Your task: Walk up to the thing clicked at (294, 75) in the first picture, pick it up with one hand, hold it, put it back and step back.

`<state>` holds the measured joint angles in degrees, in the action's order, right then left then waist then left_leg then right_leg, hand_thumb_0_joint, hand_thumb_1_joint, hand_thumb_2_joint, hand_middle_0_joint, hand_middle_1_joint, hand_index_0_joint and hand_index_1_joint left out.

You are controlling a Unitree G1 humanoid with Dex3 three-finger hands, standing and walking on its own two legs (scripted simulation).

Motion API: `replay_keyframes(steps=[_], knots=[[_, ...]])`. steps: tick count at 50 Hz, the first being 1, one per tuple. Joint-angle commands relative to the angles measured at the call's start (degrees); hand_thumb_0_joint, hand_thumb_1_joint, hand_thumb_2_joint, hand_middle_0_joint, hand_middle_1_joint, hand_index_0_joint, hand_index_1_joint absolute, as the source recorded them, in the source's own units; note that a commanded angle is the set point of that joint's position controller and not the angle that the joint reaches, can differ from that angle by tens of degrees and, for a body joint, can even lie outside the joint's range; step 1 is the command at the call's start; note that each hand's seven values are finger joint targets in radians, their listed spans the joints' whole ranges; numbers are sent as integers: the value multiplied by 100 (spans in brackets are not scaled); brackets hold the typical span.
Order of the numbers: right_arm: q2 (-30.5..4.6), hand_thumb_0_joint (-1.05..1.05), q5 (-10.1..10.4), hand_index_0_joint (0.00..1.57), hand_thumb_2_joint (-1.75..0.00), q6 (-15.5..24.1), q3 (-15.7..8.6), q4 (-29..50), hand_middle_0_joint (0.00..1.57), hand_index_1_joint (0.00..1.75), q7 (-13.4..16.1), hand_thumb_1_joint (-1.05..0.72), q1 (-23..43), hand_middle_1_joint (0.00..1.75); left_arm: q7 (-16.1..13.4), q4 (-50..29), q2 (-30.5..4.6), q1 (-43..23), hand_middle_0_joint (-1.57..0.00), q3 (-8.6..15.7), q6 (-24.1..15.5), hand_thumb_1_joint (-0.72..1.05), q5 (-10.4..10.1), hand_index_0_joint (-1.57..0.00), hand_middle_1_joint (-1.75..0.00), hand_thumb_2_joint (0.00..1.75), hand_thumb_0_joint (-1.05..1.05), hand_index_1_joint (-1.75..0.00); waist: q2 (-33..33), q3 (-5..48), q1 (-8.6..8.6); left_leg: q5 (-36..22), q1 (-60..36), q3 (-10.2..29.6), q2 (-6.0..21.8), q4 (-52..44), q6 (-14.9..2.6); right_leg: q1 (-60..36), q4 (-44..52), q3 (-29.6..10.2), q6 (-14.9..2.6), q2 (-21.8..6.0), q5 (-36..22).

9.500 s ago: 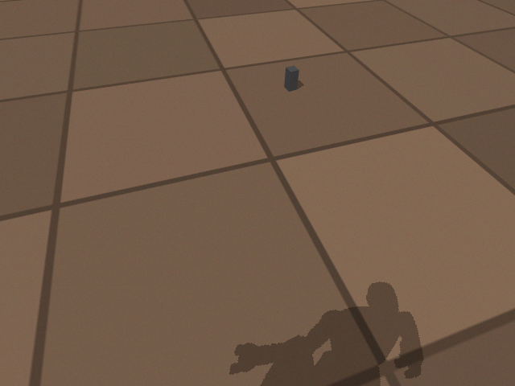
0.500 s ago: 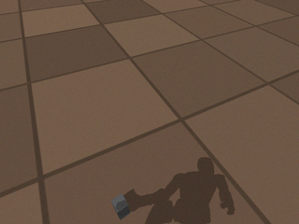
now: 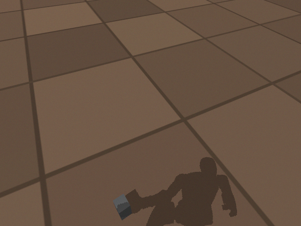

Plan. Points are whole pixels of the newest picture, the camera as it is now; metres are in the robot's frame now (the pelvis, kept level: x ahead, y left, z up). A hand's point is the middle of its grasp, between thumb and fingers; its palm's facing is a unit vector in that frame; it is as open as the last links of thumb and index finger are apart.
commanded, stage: go down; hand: left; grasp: from the side
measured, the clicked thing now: (122, 207) +0.37 +0.17 -0.70
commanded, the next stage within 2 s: none
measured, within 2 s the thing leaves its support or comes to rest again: neither
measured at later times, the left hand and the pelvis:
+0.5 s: hand out of the picture +0.15 +0.28 -0.20, palm faces +0.07 -0.95 -0.32, open 16.1 cm; pelvis -0.01 +0.00 -0.07, yaw -1 degrees
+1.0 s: hand out of the picture +0.14 +0.29 -0.22, palm faces +0.09 -0.95 -0.29, open 17.3 cm; pelvis -0.01 +0.00 -0.11, yaw +0 degrees
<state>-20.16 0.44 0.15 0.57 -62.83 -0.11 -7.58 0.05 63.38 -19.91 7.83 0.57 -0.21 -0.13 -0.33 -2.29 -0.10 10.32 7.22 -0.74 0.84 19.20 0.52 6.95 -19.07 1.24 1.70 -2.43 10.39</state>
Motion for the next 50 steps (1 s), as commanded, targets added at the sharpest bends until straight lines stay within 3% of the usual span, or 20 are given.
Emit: replay_keyframes(steps=[1,2,4,6,7,9,12,13,14,17,18,20,22,27,37,38,39,40,42,50], knots=[[-589,0,292,20,-92,391,-84,1384,20,30,261,-96,-230,30,-211,-815,-876,-2039,-2,519,-424,58,-188,-2,-8,58,0,-8,301,-23,-453,536,739,-191,-170,258,-145,1020,-111,135,-223,247,348],[-614,0,312,20,-92,338,-149,1507,20,30,261,-96,-312,30,-155,-393,-995,-1508,-1,660,-314,50,-155,-2,-12,50,0,-11,406,-61,-241,382,980,-184,-120,431,-127,1114,-273,183,-228,288,351],[-651,0,243,20,-91,375,-335,1760,20,30,354,-93,-481,30,-107,-879,-1728,-2060,-2,1079,-361,34,28,-3,-10,34,0,-9,170,922,-132,29,936,-177,-138,779,-122,986,-628,99,-215,232,-24],[-567,0,131,20,-90,411,-422,1844,20,30,297,-91,-700,30,53,-175,-1446,-1191,-3,1169,-230,21,216,-4,-10,22,0,-9,184,1175,-128,-222,1418,-111,-166,1258,-110,1194,-1141,66,-217,208,-382],[-544,0,59,20,-90,419,-489,1959,20,30,251,-90,-700,30,139,-95,-1487,-974,-3,1304,-177,17,357,-4,-10,21,0,-9,121,1346,-17,-278,1618,-100,-180,1494,-105,1274,-1343,62,-236,203,-393],[-486,0,40,20,-90,435,-565,2209,20,30,216,-89,-695,30,233,-480,-1531,-722,-5,1564,-102,5,414,-6,-10,17,0,-9,-246,1798,190,-429,1645,-111,-204,1680,-49,1236,-1612,28,-285,211,-430],[-407,0,48,20,-89,470,-520,2583,20,30,170,-87,-530,30,322,-704,-1184,-734,-6,1481,94,-8,374,-7,-12,14,0,-11,-299,1388,105,-72,2209,-44,-146,1958,-15,1868,-1897,71,-308,258,32],[-410,0,65,20,-89,499,-537,2689,20,30,159,-87,-463,30,351,-899,-1275,-792,-6,1534,132,-13,375,-7,-12,13,0,-11,-306,1389,110,46,2389,2,-120,2075,-9,2045,-2015,106,-310,278,197],[-415,0,93,20,-89,511,-552,2855,20,30,147,-86,-426,30,395,-1153,-1408,-709,-7,1645,163,-20,365,-8,-12,12,0,-11,-327,1488,116,174,2476,9,-105,2188,-26,2162,-2122,94,-319,267,329],[-387,0,101,20,-88,597,-584,3142,20,30,148,-83,-431,30,499,-1665,-1264,-347,-8,1696,221,-37,303,-8,-12,9,0,-12,-136,1659,54,387,2828,43,-73,2536,-60,2507,-2503,126,-293,294,546],[-366,0,102,20,-88,635,-598,3189,20,30,165,-83,-482,30,544,-2068,-1195,-532,-8,1603,223,-41,293,-9,-12,7,0,-11,-183,1726,1,429,2863,61,-51,2649,-62,2712,-2627,121,-293,293,578],[-376,0,109,20,-88,708,-628,3307,20,30,215,-82,-499,30,573,-2681,-1343,-561,-9,1749,240,-47,258,-9,-12,6,0,-11,-327,1943,-30,452,2852,112,2,2766,-41,2921,-2863,146,-295,307,611],[-351,0,101,20,-88,773,-626,3386,20,30,266,-82,-570,30,573,-3063,-1232,-415,-8,1713,304,-51,220,-9,-10,5,0,-10,-249,2014,-140,473,2906,101,9,2967,-64,3083,-2983,120,-270,295,601],[-339,0,73,20,-88,902,-594,3517,20,30,388,-83,-596,30,517,-3668,-1241,151,-9,1831,599,-56,194,-9,-8,2,0,-8,-212,2155,-181,200,3034,158,60,3260,-67,3207,-3246,119,-261,275,386],[-219,0,-5,20,-88,1111,-502,3797,20,30,532,-84,-525,30,599,-4434,-1286,820,-9,2096,983,-56,100,-10,-10,3,0,-10,-440,2269,-154,13,3379,151,35,3776,-87,3488,-3589,110,-254,232,177],[-217,0,-5,20,-88,1118,-484,3789,20,30,531,-84,-507,30,650,-4401,-1210,840,-9,2065,976,-57,56,-9,-10,4,0,-10,-423,2234,-183,-65,3442,176,41,3808,-70,3542,-3676,132,-266,243,187],[-239,0,-25,20,-88,1123,-503,3782,20,30,526,-83,-518,30,650,-4422,-1384,968,-9,2254,965,-55,51,-9,-10,3,0,-10,-524,2237,-88,-125,3498,196,48,3840,-56,3582,-3770,149,-273,241,163],[-220,0,-30,20,-88,1141,-500,3861,20,30,524,-84,-478,30,710,-4429,-1211,1018,-10,2098,961,-57,33,-10,-10,3,0,-10,-472,2293,-172,-203,3511,192,48,3928,-71,3654,-3804,143,-270,246,91],[-246,0,-43,20,-88,1154,-521,3852,20,30,510,-83,-559,30,778,-4471,-1329,1091,-10,2202,922,-58,22,-10,-10,2,0,-10,-484,2393,-174,-420,3548,224,56,4046,-73,3725,-3947,154,-270,246,-39],[-226,0,-60,20,-89,1277,-525,4035,20,30,419,-88,-462,30,998,-4923,-1292,1178,-10,2307,544,-56,-161,-11,-10,2,0,-9,-533,2536,-80,172,4046,261,32,4342,-83,4213,-4346,153,-290,226,447]])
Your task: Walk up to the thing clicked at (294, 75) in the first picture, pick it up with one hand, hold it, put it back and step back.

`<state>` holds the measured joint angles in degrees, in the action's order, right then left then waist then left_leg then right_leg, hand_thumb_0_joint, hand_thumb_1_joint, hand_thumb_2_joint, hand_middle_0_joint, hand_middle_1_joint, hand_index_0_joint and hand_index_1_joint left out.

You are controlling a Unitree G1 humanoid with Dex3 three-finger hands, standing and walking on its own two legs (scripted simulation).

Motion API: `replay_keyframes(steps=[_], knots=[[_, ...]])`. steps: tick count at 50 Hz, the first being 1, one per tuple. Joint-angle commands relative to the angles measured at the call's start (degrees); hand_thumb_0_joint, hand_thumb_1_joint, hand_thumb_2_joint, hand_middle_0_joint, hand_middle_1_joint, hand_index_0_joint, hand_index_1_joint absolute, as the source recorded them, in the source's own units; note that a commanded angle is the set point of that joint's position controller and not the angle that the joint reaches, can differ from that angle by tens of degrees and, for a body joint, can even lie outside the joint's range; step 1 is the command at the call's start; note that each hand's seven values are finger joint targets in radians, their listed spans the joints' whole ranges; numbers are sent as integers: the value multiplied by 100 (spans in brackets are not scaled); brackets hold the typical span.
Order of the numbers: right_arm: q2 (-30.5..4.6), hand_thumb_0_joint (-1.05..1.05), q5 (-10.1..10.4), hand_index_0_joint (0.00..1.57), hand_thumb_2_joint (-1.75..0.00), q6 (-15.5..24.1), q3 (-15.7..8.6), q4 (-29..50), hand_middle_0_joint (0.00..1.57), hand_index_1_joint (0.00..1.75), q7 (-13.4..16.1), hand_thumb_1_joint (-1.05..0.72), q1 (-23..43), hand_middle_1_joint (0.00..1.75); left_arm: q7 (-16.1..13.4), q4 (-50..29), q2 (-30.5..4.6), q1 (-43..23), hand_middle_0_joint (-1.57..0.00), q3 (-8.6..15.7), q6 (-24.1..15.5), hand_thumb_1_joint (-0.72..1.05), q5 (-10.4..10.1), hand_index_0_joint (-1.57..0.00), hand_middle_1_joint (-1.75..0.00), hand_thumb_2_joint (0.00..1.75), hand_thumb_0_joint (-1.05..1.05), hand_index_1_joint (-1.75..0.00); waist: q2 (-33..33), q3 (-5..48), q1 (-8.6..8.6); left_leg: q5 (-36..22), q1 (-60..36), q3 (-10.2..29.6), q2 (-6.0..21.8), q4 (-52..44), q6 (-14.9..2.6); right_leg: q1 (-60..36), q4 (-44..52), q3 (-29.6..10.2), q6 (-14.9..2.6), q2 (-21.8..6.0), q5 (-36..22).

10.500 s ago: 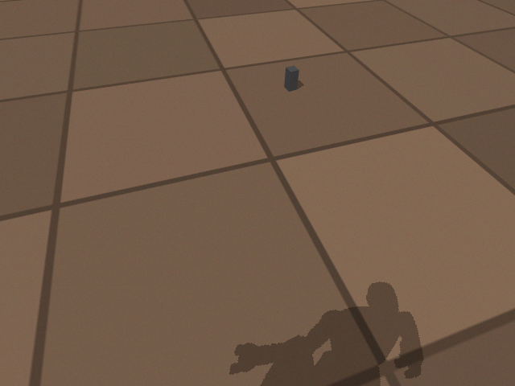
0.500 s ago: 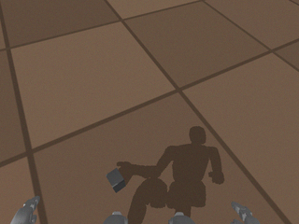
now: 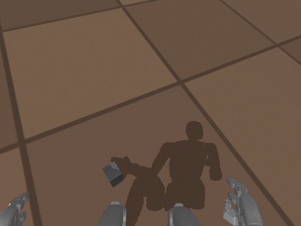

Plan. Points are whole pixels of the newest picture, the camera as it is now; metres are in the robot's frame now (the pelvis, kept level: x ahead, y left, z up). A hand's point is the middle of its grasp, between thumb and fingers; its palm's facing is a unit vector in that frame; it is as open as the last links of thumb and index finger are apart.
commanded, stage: go down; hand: left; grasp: from the side
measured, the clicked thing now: (113, 174) +0.39 +0.16 -0.59
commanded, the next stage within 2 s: approach in 1.96 s
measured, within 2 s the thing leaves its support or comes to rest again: neither
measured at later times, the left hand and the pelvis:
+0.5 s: hand (39, 189) +0.25 +0.34 -0.19, palm faces +0.13 -0.97 -0.22, open 17.2 cm; pelvis -0.04 +0.00 -0.12, yaw -2 degrees
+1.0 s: hand (38, 178) +0.29 +0.37 -0.23, palm faces +0.15 -0.98 -0.16, open 16.8 cm; pelvis -0.07 -0.01 -0.21, yaw -3 degrees
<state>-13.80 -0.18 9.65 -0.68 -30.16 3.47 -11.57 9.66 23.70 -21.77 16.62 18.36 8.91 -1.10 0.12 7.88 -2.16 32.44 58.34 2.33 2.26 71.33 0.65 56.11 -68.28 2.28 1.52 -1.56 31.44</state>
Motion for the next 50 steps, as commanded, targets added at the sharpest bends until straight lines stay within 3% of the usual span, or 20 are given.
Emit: replay_keyframes(steps=[1,3,8,9,10,11,13,16,18,19,20,21,26,27,32,36,42,46,49,50], knots=[[-895,0,1,20,-89,334,-423,772,20,30,49,-87,-34,30,40,-897,-1132,364,-11,598,-399,-59,-86,-11,-9,1,0,-9,-576,1500,125,-1891,-984,-41,-106,-845,-92,-569,528,40,-277,156,-1512],[-896,0,5,20,-89,377,-398,791,20,30,39,-89,42,30,59,-1009,-1090,-94,-11,522,-507,-57,-121,-11,-8,0,0,-8,-529,1393,9,-1438,-723,-5,-96,-758,-102,-264,437,30,-271,157,-1159],[-964,0,-3,20,-89,482,-375,608,20,30,65,-89,159,30,185,-271,-1595,-1206,-11,976,-1210,-61,-251,-12,-9,0,0,-9,-343,1338,-47,-484,291,6,-134,-57,-188,676,-121,-68,-245,128,-425],[-1035,0,9,20,-89,500,-393,588,20,30,66,-89,84,30,240,-192,-1808,-1278,-11,1172,-1390,-61,-295,-12,-10,0,0,-9,-354,1486,-11,-474,389,23,-138,42,-190,698,-258,-89,-250,104,-413],[-1052,0,11,20,-89,522,-373,532,20,30,61,-88,90,30,369,-74,-1615,-1425,-11,1048,-1584,-61,-383,-12,-10,0,0,-9,-439,1640,-24,-492,449,66,-140,147,-166,922,-487,-92,-263,112,-415],[-1112,0,4,20,-89,549,-381,487,20,30,65,-88,66,30,461,-91,-1912,-1645,-11,1259,-1762,-61,-432,-12,-10,0,0,-9,-577,1831,42,-527,506,68,-138,308,-156,1070,-650,-129,-273,89,-417],[-1166,0,6,20,-89,566,-364,378,20,30,75,-88,18,30,719,332,-1848,-1744,-10,1217,-2015,-61,-540,-11,-13,4,0,-12,-608,2051,23,-475,685,95,-143,543,-142,1337,-906,-148,-288,94,-336],[-1301,0,-7,20,-89,526,-375,223,20,30,79,-87,-42,30,991,513,-2266,-2097,-9,1476,-2268,-55,-570,-8,-13,8,0,-13,-891,2569,206,-761,625,170,-120,790,-97,1678,-1263,-127,-329,96,-494],[-1389,0,-28,20,-89,481,-380,258,20,30,69,-87,33,30,1106,625,-2647,-2165,-8,1733,-2329,-52,-545,-7,-13,10,0,-13,-1004,2835,330,-873,617,184,-114,919,-90,1806,-1438,-89,-345,110,-551],[-1373,0,-18,20,-89,457,-357,192,20,30,53,-86,-1,30,1171,970,-2424,-2057,-7,1652,-2333,-51,-571,-7,-13,12,0,-14,-895,2727,294,-780,767,234,-113,921,-86,1939,-1537,-14,-351,129,-489],[-1440,0,-8,20,-89,436,-371,237,20,30,48,-86,33,30,1188,773,-2818,-2167,-7,2004,-2380,-48,-621,-6,-13,13,0,-13,-883,2966,444,-919,777,232,-113,988,-91,1846,-1604,-14,-349,129,-604],[-1440,0,-8,20,-89,406,-355,227,20,30,51,-86,74,30,1213,760,-2964,-2234,-7,2105,-2410,-48,-635,-6,-13,13,0,-13,-894,3053,468,-880,842,210,-133,1048,-105,1837,-1619,-27,-352,137,-557],[-1455,0,11,20,-89,319,-312,-16,20,30,8,-86,27,30,1542,1224,-2778,-2669,-6,2159,-2527,-49,-864,-5,-12,13,0,-12,-684,3055,272,-1290,1294,228,-135,1614,-150,2293,-2074,58,-360,153,-820],[-1484,0,7,20,-89,315,-310,11,20,30,3,-86,99,30,1581,1327,-2986,-2733,-6,2317,-2585,-49,-861,-5,-12,13,0,-12,-559,2987,300,-1121,1519,211,-136,1681,-173,2299,-2094,52,-354,162,-703],[-1515,0,-35,20,-89,305,-291,-265,20,30,-1,-86,-16,30,1934,1598,-3288,-3812,-5,2285,-3010,-44,-865,-5,-12,13,0,-12,-665,2801,92,-268,2035,204,-103,2039,-193,2964,-2365,10,-352,167,-65],[-1625,0,-71,20,-89,300,-234,-396,20,30,5,-87,-88,30,2175,1929,-3584,-4131,-5,2401,-3219,-42,-883,-5,-12,13,0,-12,-956,3020,114,-38,2047,245,-90,2185,-149,3325,-2668,55,-374,177,91],[-1748,0,-100,20,-90,267,-134,-374,20,30,25,-88,-35,30,2373,1980,-4320,-4343,-6,2864,-3221,-43,-936,-5,-11,12,0,-11,-1016,3349,313,-63,2367,142,-112,2513,-151,3223,-2918,63,-365,176,103],[-1757,0,-76,20,-90,244,-72,-343,20,30,15,-88,4,30,2489,2189,-4372,-4241,-5,2980,-3130,-42,-1016,-5,-10,11,0,-10,-905,3305,351,-270,2722,88,-137,2722,-173,3258,-3122,128,-373,194,-22],[-1788,0,-73,20,-90,227,-84,-411,20,30,5,-88,-6,30,2610,2248,-4321,-4448,-5,2884,-3118,-42,-1034,-4,-10,12,0,-10,-953,3113,212,-180,2814,143,-106,2857,-173,3607,-3270,182,-376,202,21],[-1805,0,-83,20,-90,232,-66,-402,20,30,-7,-88,-36,30,2615,2276,-4415,-4486,-5,3007,-3130,-41,-1063,-4,-10,12,0,-10,-946,3184,213,-317,2883,126,-106,2942,-173,3528,-3352,189,-378,201,-96]])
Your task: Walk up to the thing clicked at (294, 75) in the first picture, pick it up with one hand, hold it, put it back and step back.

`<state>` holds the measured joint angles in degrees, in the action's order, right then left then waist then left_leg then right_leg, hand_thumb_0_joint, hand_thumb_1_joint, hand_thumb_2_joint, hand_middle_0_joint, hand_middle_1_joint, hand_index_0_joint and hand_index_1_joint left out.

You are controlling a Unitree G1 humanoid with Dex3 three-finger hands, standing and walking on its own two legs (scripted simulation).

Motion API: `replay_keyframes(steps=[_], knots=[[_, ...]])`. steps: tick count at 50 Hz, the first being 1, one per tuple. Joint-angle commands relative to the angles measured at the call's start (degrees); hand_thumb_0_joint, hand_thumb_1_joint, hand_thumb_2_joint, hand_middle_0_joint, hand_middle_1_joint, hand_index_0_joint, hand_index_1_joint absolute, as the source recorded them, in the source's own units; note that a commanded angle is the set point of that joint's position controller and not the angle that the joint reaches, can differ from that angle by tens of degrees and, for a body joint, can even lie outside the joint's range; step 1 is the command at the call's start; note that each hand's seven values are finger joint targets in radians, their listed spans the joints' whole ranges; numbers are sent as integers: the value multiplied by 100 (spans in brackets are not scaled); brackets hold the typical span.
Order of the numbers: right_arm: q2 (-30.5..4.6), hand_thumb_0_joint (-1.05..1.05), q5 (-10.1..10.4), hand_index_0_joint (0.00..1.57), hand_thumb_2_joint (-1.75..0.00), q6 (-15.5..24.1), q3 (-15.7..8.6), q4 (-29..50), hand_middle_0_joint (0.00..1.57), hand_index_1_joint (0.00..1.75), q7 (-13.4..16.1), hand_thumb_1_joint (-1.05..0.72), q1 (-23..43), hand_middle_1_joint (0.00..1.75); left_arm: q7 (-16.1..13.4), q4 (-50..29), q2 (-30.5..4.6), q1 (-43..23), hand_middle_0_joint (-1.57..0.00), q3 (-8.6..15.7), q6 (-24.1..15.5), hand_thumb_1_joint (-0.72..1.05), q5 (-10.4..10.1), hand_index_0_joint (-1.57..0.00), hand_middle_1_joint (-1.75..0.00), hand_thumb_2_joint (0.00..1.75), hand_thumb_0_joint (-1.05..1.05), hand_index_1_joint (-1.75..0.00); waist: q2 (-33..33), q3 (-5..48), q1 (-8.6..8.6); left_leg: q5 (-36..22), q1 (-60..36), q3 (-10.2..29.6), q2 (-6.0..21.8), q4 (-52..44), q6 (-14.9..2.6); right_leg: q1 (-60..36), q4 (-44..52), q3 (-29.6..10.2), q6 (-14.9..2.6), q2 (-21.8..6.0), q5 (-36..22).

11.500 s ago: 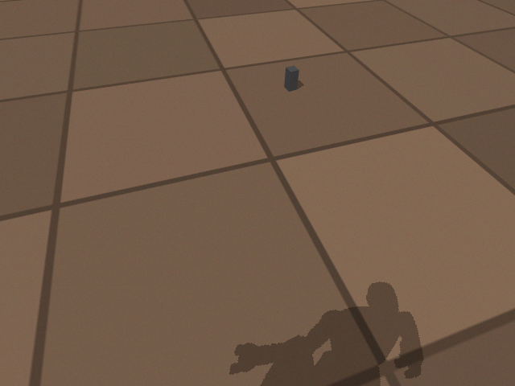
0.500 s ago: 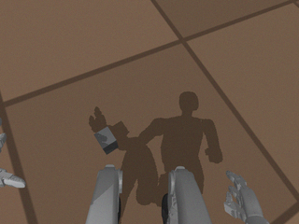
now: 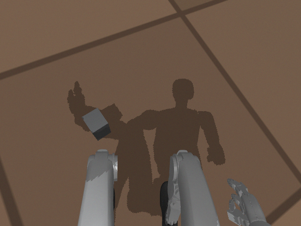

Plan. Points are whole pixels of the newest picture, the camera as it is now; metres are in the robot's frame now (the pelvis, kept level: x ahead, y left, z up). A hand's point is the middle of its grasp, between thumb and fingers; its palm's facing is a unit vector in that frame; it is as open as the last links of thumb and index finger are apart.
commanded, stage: go down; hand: left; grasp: from the side
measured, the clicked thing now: (97, 125) +0.45 +0.20 -0.38
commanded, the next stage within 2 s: approach in 0.96 s
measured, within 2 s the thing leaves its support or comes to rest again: neither
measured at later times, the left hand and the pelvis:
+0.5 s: hand out of the picture +0.35 +0.41 -0.04, palm faces +0.20 -0.97 -0.13, open 16.8 cm; pelvis -0.01 +0.00 -0.05, yaw -1 degrees
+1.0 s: hand out of the picture +0.36 +0.42 -0.06, palm faces +0.20 -0.97 -0.12, open 17.0 cm; pelvis -0.01 +0.01 -0.07, yaw -1 degrees
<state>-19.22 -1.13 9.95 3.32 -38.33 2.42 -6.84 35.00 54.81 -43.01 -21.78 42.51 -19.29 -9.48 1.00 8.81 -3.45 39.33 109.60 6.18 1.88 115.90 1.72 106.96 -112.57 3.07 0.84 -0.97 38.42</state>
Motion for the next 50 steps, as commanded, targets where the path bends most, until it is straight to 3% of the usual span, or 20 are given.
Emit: replay_keyframes(steps=[1,3,8,13,19,24,32,33,35,39,40,44,45,50], knots=[[-1247,0,6,20,-90,215,-455,398,20,30,89,-88,-495,30,111,-810,-2301,-706,-5,583,-329,-42,-234,-5,-9,11,0,-9,-928,3013,326,-957,-2061,-305,-77,-1420,-302,-1564,1092,90,-296,148,-766],[-1228,0,-1,20,-90,227,-435,391,20,30,80,-88,-485,30,150,-871,-2477,-901,-5,658,-390,-42,-262,-5,-9,11,0,-9,-935,3008,330,-746,-1858,-340,-72,-1312,-323,-1542,1041,62,-283,158,-590],[-1300,0,-47,20,-90,260,-436,298,20,30,86,-88,-539,30,301,-828,-2511,-1224,-5,591,-454,-40,-235,-5,-10,11,0,-10,-1095,3106,212,-804,-1934,-308,-55,-1153,-300,-1324,826,118,-298,157,-662],[-1394,0,-53,20,-90,262,-427,349,20,30,77,-88,-509,30,341,-923,-2793,-1365,-5,690,-427,-41,-196,-5,-11,12,0,-11,-1358,3248,300,-521,-2031,-199,-35,-1228,-268,-1077,619,207,-304,152,-504],[-1435,0,-38,20,-90,207,-390,319,20,30,57,-89,-556,30,362,-915,-2772,-1305,-4,748,-346,-43,-234,-4,-11,13,0,-11,-1609,3257,336,-878,-2237,-92,-38,-1146,-213,-700,295,276,-343,132,-763],[-1385,0,-37,20,-90,191,-373,350,20,30,29,-89,-524,30,381,-799,-2646,-1412,-5,708,-364,-44,-281,-4,-11,13,0,-11,-1262,2938,240,-714,-1746,-175,-61,-926,-279,-657,318,260,-313,138,-619],[-1419,0,-62,20,-90,187,-325,369,20,30,-6,-89,-547,30,452,-700,-2955,-1689,-5,812,-460,-48,-286,-5,-12,12,0,-12,-1139,3127,173,-674,-1478,-287,-101,-638,-317,-774,247,236,-294,144,-540],[-1434,0,-72,20,-90,194,-334,361,20,30,-5,-89,-532,30,462,-717,-3008,-1665,-5,862,-467,-47,-302,-5,-12,12,0,-12,-1071,3156,236,-646,-1457,-328,-99,-599,-333,-828,288,209,-283,152,-515],[-1450,0,-88,20,-90,196,-328,351,20,30,-16,-89,-560,30,484,-646,-2952,-1706,-5,830,-466,-45,-283,-5,-12,12,0,-12,-1133,3106,176,-600,-1450,-323,-98,-581,-331,-748,221,234,-286,151,-500],[-1480,0,-89,20,-90,175,-296,332,20,30,-22,-89,-530,30,478,-606,-3241,-1676,-5,907,-449,-46,-209,-5,-12,12,0,-12,-1320,3181,270,-609,-1480,-297,-95,-605,-296,-669,103,250,-311,155,-484],[-1473,0,-85,20,-90,172,-309,298,20,30,-23,-89,-571,30,496,-665,-3130,-1744,-5,819,-452,-48,-222,-5,-12,12,0,-12,-1311,3134,236,-502,-1502,-294,-94,-603,-299,-566,125,248,-312,160,-406],[-1474,0,-85,20,-90,173,-298,340,20,30,-30,-89,-502,30,491,-725,-3219,-1767,-5,881,-451,-48,-250,-5,-11,12,0,-12,-1305,3078,251,-528,-1331,-345,-105,-494,-320,-581,117,231,-305,166,-422],[-1484,0,-80,20,-90,174,-305,320,20,30,-31,-89,-539,30,514,-541,-3040,-1616,-5,860,-441,-47,-270,-5,-12,12,0,-12,-1260,2964,202,-582,-1346,-311,-95,-507,-312,-510,69,266,-305,167,-485],[-1505,0,-70,20,-90,161,-316,346,20,30,-54,-89,-517,30,533,-598,-2986,-1696,-6,835,-480,-49,-284,-5,-12,11,0,-12,-1281,2836,173,-383,-1330,-217,-70,-527,-307,-291,-25,325,-302,166,-377]])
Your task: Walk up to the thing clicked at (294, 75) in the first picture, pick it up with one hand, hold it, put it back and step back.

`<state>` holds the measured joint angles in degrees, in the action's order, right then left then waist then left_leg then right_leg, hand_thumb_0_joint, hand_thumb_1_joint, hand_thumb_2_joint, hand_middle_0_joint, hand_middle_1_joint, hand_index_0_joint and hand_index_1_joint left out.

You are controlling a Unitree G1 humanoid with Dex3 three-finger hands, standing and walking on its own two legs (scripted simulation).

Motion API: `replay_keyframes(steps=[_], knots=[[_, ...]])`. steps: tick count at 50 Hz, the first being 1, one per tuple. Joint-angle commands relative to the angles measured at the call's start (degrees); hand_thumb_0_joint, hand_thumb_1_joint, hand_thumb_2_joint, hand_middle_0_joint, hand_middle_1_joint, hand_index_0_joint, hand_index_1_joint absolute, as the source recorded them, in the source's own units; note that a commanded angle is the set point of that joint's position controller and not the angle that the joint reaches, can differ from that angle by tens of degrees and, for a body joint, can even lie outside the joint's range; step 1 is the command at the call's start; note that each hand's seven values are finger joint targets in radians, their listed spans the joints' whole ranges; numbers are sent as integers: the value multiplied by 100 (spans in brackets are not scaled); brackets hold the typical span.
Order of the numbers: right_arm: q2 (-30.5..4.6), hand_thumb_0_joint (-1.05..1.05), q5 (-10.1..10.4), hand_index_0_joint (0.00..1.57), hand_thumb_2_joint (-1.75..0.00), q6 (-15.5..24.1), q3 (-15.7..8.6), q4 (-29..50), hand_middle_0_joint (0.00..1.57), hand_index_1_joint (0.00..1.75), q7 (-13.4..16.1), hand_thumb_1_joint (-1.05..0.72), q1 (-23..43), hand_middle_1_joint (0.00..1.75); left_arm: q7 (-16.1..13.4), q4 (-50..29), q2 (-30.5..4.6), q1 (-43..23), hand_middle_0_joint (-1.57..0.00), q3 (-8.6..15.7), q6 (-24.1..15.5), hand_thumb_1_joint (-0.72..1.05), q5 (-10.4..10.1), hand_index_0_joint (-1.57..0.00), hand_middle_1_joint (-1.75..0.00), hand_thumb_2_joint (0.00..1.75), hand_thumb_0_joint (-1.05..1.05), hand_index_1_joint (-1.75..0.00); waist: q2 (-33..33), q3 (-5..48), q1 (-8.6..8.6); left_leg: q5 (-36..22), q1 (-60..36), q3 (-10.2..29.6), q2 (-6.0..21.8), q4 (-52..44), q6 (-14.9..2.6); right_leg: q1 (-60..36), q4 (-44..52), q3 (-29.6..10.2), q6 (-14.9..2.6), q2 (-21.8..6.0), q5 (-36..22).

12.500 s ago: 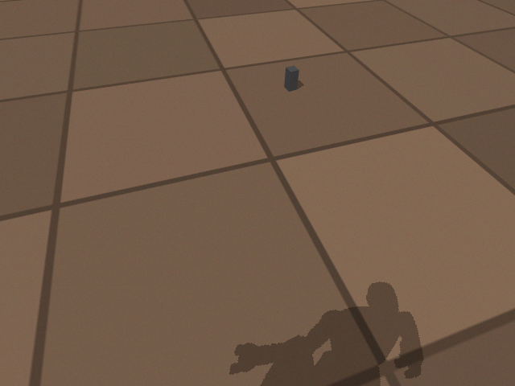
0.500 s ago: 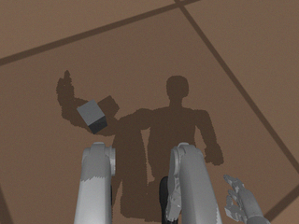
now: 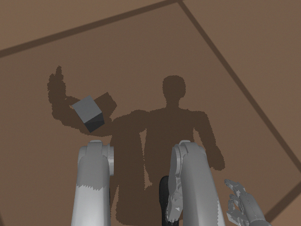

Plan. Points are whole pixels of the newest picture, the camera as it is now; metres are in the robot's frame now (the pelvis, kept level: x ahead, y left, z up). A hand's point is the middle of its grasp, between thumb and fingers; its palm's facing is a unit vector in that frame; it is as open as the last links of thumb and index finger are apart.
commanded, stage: approach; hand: left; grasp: from the side
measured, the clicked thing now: (90, 115) +0.46 +0.20 -0.30
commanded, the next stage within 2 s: close in in 0.60 s
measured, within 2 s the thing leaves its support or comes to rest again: neither
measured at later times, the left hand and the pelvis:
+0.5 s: hand (19, 117) +0.39 +0.36 -0.15, palm faces +0.16 -0.99 +0.02, open 16.8 cm; pelvis +0.00 +0.00 -0.07, yaw -4 degrees
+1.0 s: hand (67, 119) +0.42 +0.26 -0.25, palm faces +0.15 -0.99 +0.06, open 17.4 cm; pelvis -0.01 +0.02 -0.10, yaw -8 degrees
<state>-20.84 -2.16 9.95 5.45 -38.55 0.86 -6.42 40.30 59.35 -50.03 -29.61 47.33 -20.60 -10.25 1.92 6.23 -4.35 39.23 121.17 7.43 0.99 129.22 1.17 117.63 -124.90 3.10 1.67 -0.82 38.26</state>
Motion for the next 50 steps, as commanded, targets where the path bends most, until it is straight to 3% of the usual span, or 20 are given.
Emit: replay_keyframes(steps=[1,5,8,10,13,17,19,24,26,28,32,33,37,38,39,41,44,47,49,50], knots=[[-1376,0,36,20,-90,161,-531,365,20,30,105,-89,-524,30,12,-1069,-2309,-903,-6,357,-361,-48,-212,-6,-12,11,0,-12,-1474,3109,292,-351,-2544,-294,31,-1882,-242,-1261,1131,333,-395,152,-372],[-1385,0,39,20,-90,177,-529,339,20,30,85,-88,-494,30,65,-966,-2199,-968,-8,323,-444,-48,-257,-6,-13,10,0,-15,-1473,2986,222,-248,-2527,-224,41,-1838,-229,-999,1017,361,-402,147,-305],[-1326,0,-10,20,-90,199,-438,214,20,30,59,-88,-537,30,153,-552,-1639,-966,-8,102,-654,-49,-403,-5,-14,12,0,-16,-1208,2654,-41,-373,-2246,-199,25,-1566,-237,-941,938,410,-383,151,-367],[-1359,0,-65,20,-90,241,-383,283,20,30,33,-88,-430,30,170,-401,-1839,-1057,-8,284,-934,-47,-484,-6,-14,11,0,-15,-984,2670,-25,-521,-2021,-253,13,-1305,-257,-1061,871,413,-368,176,-429],[-1358,0,-169,20,-90,267,-234,182,20,30,-25,-88,-355,30,262,243,-1188,-1012,-8,-60,-1341,-45,-658,-6,-15,12,0,-16,-775,2414,-236,-573,-1810,-274,13,-958,-247,-961,721,459,-355,210,-469],[-1444,0,-353,20,-89,291,-82,275,20,30,-86,-87,-140,30,192,165,-1699,-1448,-8,50,-1926,-42,-655,-6,-14,11,0,-15,-847,2672,-161,-512,-1619,-322,41,-578,-228,-1212,540,489,-324,268,-449],[-1523,0,-433,20,-89,260,32,317,20,30,-127,-88,12,30,155,477,-1584,-1176,-7,-17,-2141,-42,-649,-6,-14,10,0,-15,-950,2646,-165,-540,-1684,-286,55,-505,-192,-1196,412,563,-332,283,-469],[-1687,0,-696,20,-90,45,260,301,20,30,-192,-88,282,30,-57,94,-2167,-1307,-8,253,-2680,-40,-501,-6,-14,10,0,-15,-1722,2849,-46,-842,-2101,-192,131,-303,-78,-1203,2,688,-354,323,-751],[-1744,0,-773,20,-90,-59,359,292,20,30,-200,-89,457,30,-117,273,-1878,-1222,-7,-41,-2786,-39,-411,-6,-14,11,0,-15,-2004,2702,-213,-922,-2294,-109,166,-300,-28,-1035,-140,751,-371,321,-830],[-1808,0,-885,20,-90,-148,404,238,20,30,-200,-90,451,30,-280,-234,-2305,-1459,-7,232,-2957,-39,-321,-6,-14,10,0,-15,-2318,2943,-203,-1201,-2552,-44,188,-206,20,-1099,-289,824,-367,333,-1061],[-1858,0,-1036,20,-90,-251,570,279,20,30,-263,-90,657,30,-436,228,-1122,-1538,-7,-538,-3148,-43,-340,-6,-15,9,0,-15,-2322,2546,-744,-1361,-2682,190,239,-33,79,-877,-422,1029,-349,352,-1203],[-1895,0,-1051,20,-90,-262,594,398,20,30,-257,-91,784,30,-516,373,-1129,-1565,-7,-574,-3189,-44,-314,-7,-14,8,0,-14,-2183,2419,-775,-1267,-2480,200,223,28,59,-895,-418,1053,-335,350,-1205],[-1882,0,-1154,20,-90,-361,813,441,20,30,-341,-91,936,30,-764,1257,-440,-1521,-7,-1312,-3351,-58,-256,-8,-12,2,0,-11,-1606,1719,-1066,-828,-1911,314,218,215,17,-821,-379,1211,-290,385,-1020],[-1851,0,-1184,20,-90,-393,891,376,20,30,-376,-91,906,30,-878,1431,-458,-1428,-7,-1315,-3419,-60,-267,-8,-11,1,0,-10,-1420,1585,-1044,-669,-1703,323,202,275,-12,-944,-325,1223,-259,406,-911],[-1959,0,-1222,20,-90,-435,882,439,20,30,-394,-92,935,30,-1057,1326,-1047,-1239,-7,-812,-3501,-61,-250,-9,-10,0,0,-8,-1440,1718,-847,-797,-1713,309,197,317,-12,-1101,-356,1237,-254,419,-1028],[-1966,0,-1277,20,-90,-495,1025,588,20,30,-459,-91,1144,30,-1288,1438,-877,-1332,-7,-912,-3686,-61,-257,-9,-11,0,0,-9,-1456,1577,-896,-698,-1611,337,193,356,-12,-1130,-414,1285,-242,431,-961],[-2030,0,-1382,20,-90,-570,1114,623,20,30,-528,-91,1289,30,-1710,1345,-1104,-1229,-7,-620,-4026,-61,-147,-9,-12,1,0,-10,-1644,1516,-831,-679,-1746,432,209,274,46,-1178,-501,1381,-260,472,-921],[-2007,0,-1470,20,-90,-606,1198,712,20,30,-601,-91,1420,30,-2142,1280,-907,-1269,-7,-736,-4245,-58,51,-9,-12,3,0,-10,-1838,1370,-914,-553,-1720,434,215,258,67,-1234,-486,1424,-257,495,-911],[-2009,0,-1545,20,-90,-627,1237,734,20,30,-653,-91,1445,30,-2371,1220,-606,-1378,-6,-1013,-4355,-54,172,-8,-11,3,0,-9,-1951,1249,-1058,-476,-1675,467,207,256,89,-1231,-504,1459,-248,500,-920],[-2032,0,-1593,20,-90,-646,1223,715,20,30,-662,-91,1451,30,-2487,1193,-751,-1298,-6,-993,-4389,-53,256,-8,-11,3,0,-9,-2000,1220,-1013,-492,-1670,462,231,266,82,-1223,-508,1447,-262,510,-940]])
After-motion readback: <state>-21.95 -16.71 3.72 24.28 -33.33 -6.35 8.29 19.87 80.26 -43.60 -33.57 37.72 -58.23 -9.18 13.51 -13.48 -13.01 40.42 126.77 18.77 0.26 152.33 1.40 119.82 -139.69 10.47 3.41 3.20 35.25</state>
